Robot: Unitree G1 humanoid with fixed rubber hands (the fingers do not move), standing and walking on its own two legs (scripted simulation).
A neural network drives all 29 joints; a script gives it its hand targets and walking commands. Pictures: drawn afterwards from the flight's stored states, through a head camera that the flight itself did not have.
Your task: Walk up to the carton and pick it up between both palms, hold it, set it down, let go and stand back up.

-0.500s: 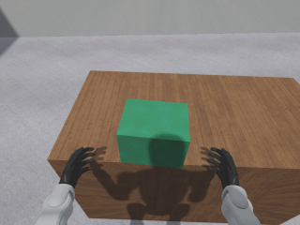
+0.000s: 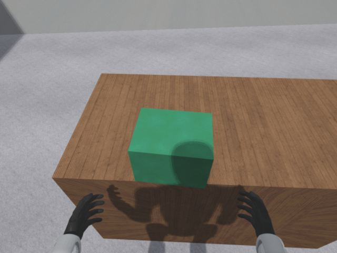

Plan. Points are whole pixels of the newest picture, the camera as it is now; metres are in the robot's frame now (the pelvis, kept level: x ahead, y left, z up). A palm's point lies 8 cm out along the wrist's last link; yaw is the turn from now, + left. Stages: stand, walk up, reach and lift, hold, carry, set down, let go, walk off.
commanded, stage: set down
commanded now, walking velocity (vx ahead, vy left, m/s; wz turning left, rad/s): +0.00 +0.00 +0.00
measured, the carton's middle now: (172, 147) +0.42 +0.00 -0.02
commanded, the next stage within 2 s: let go in 0.62 s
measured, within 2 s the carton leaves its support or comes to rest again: neither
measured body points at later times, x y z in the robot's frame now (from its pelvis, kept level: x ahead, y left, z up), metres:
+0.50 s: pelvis +0.00 +0.00 +0.00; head +0.01 +0.00 +0.45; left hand +0.18 +0.23 -0.08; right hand +0.17 -0.22 -0.08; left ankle -0.02 +0.12 -0.75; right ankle +0.00 -0.11 -0.75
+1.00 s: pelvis -0.01 +0.00 +0.00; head -0.01 +0.00 +0.45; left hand +0.17 +0.22 -0.09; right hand +0.15 -0.23 -0.09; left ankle -0.02 +0.12 -0.75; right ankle +0.00 -0.11 -0.75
